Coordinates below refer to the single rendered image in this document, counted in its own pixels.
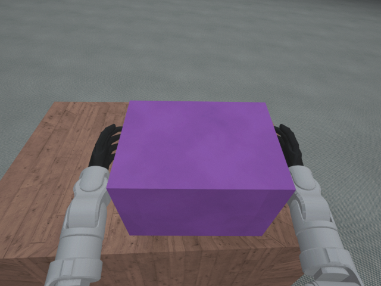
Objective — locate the robot left forearm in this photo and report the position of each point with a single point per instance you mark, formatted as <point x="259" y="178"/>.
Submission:
<point x="77" y="261"/>

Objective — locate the robot right forearm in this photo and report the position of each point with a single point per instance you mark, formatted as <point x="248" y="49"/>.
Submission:
<point x="322" y="253"/>

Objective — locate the right robot hand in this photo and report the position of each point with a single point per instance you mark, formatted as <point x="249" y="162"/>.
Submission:
<point x="289" y="145"/>

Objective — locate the pedestal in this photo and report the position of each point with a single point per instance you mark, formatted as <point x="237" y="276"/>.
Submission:
<point x="37" y="189"/>

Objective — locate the carton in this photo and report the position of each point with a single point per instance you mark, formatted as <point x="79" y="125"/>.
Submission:
<point x="199" y="168"/>

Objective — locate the left robot hand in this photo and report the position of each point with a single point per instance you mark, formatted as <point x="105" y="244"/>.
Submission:
<point x="101" y="154"/>

